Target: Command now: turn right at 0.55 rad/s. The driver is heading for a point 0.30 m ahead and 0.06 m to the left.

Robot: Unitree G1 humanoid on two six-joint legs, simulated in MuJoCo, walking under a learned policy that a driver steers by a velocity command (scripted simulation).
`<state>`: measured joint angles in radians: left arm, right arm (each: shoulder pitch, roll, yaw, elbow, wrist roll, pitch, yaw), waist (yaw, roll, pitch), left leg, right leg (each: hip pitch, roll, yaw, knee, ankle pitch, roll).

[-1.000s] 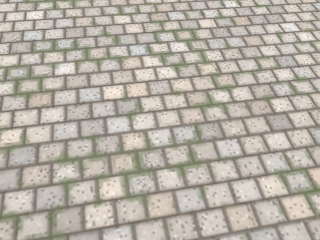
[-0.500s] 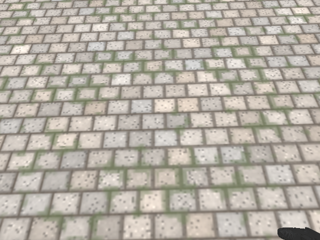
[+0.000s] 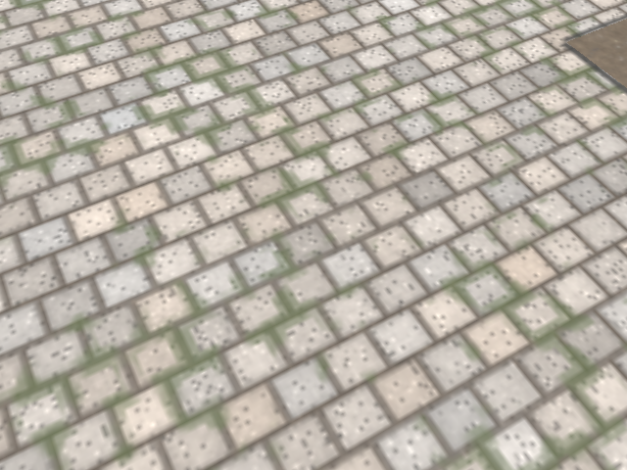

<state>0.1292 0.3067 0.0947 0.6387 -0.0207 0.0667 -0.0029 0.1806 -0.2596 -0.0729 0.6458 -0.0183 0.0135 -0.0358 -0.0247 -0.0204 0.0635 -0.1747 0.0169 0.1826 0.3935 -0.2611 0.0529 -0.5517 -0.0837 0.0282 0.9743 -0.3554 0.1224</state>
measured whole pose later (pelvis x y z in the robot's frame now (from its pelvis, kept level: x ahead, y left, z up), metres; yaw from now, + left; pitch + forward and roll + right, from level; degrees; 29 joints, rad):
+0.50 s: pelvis +0.01 -0.04 -0.01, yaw +12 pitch +2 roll -2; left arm 0.06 0.25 0.07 0.70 0.01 0.02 0.04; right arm 0.22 -0.30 -0.09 0.66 0.02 0.08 0.00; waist -0.03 0.01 0.07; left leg -0.48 0.10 0.07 0.89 -0.39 -0.08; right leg -0.20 -0.08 -0.25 0.46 -0.27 0.00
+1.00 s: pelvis +0.03 +0.01 -0.01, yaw +28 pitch +1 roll -1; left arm 0.18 0.30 0.08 0.76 -0.01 0.02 0.01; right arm 0.09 -0.25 -0.03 0.60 -0.03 0.02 -0.01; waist 0.02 -0.03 0.02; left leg -0.24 -0.08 -0.06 0.50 -0.27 0.07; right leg -0.42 -0.05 0.02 0.75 -0.30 0.08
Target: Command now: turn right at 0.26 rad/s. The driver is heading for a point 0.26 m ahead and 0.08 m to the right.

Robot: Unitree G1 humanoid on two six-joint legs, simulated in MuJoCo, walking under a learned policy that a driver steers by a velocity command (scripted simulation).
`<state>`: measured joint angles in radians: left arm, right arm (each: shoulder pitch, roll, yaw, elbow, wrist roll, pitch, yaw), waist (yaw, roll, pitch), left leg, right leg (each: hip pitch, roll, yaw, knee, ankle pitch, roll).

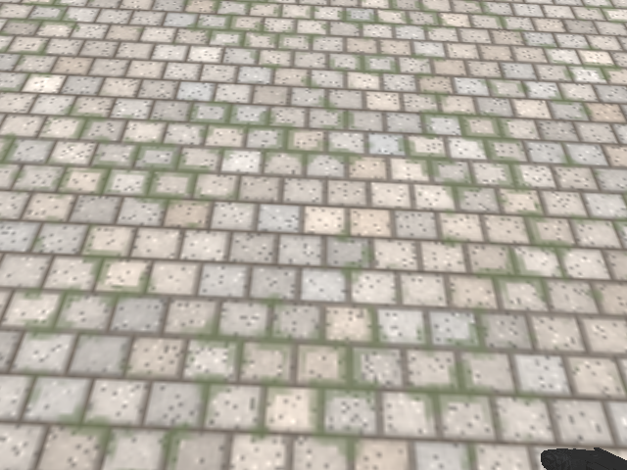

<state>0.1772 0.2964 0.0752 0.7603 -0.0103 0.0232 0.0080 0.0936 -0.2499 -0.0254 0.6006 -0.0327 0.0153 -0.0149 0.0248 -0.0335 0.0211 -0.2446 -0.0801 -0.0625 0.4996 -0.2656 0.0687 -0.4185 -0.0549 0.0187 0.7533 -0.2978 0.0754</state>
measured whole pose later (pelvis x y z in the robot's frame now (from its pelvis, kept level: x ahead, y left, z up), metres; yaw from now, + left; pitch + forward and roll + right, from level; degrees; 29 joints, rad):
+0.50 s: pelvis +0.07 +0.00 +0.00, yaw -17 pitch +2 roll +0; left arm 0.20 0.30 0.06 0.65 0.00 0.03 0.04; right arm 0.17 -0.25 -0.05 0.66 -0.03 -0.04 0.01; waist 0.01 -0.04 0.01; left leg -0.28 -0.04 0.00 0.51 -0.25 0.04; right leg -0.35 0.05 0.17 0.80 -0.52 0.05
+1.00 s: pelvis +0.09 -0.03 +0.00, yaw -18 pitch -1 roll +0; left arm 0.18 0.24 0.04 0.71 0.01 0.02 0.02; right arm 0.18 -0.25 -0.03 0.77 -0.01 -0.01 0.00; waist -0.01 0.00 0.03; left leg -0.18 0.00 0.00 0.53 -0.33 -0.01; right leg -0.20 0.00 0.06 0.55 -0.32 0.02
